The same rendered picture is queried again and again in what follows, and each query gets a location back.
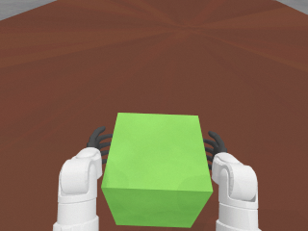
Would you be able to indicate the right robot forearm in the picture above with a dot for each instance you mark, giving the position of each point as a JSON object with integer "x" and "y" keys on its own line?
{"x": 237, "y": 194}

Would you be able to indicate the right robot hand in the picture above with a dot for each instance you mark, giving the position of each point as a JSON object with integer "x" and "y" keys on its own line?
{"x": 218, "y": 147}

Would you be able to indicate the carton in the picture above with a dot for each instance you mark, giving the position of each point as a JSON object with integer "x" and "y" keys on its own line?
{"x": 157, "y": 172}

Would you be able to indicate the left robot hand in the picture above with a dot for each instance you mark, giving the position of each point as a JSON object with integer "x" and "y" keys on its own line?
{"x": 95, "y": 140}

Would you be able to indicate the left robot forearm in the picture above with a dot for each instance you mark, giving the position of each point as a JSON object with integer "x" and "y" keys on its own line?
{"x": 77, "y": 192}

